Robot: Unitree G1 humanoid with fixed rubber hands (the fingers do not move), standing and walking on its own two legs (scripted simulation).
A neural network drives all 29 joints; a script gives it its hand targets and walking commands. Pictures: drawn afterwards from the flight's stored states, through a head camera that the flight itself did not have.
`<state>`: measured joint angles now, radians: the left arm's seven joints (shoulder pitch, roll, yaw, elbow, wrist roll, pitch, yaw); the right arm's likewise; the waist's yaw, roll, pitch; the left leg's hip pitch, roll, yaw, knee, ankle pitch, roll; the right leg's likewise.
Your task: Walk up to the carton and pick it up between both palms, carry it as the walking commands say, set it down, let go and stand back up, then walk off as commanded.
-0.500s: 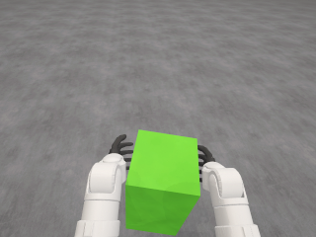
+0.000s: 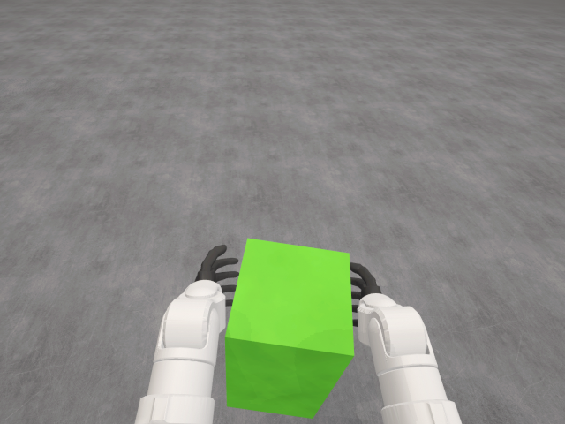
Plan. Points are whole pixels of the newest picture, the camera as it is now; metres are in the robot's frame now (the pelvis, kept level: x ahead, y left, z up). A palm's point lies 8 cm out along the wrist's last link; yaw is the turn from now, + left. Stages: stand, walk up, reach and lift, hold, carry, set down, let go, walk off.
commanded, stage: carry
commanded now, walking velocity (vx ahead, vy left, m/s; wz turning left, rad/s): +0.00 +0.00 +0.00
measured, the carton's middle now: (282, 336) +0.28 +0.01 -0.01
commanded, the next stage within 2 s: none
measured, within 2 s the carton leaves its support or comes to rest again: neither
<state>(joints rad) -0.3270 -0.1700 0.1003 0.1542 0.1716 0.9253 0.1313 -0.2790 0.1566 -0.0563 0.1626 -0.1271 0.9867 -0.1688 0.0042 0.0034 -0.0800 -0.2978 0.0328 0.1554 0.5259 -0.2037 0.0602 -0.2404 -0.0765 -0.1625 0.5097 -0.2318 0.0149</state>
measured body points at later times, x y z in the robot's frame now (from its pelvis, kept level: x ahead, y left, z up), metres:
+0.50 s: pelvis -0.04 +0.00 +0.00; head -0.07 +0.01 +0.45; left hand +0.27 +0.12 +0.04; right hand +0.26 -0.12 +0.03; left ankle +0.06 +0.08 -0.73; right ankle +0.03 -0.13 -0.73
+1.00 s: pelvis -0.06 -0.04 -0.01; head -0.05 -0.04 +0.44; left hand +0.25 +0.07 +0.07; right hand +0.23 -0.17 +0.05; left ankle +0.06 +0.08 -0.73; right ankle -0.01 -0.15 -0.71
